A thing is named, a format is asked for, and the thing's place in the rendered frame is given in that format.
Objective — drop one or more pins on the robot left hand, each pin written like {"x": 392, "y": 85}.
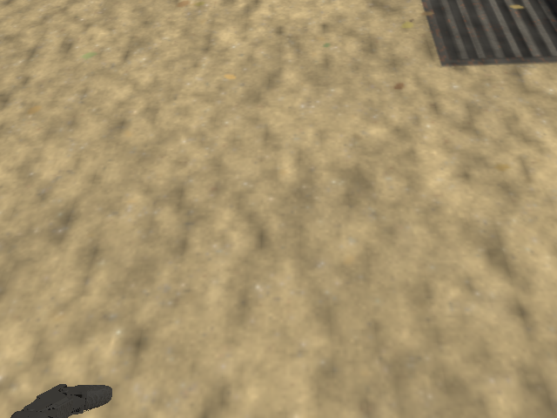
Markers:
{"x": 62, "y": 401}

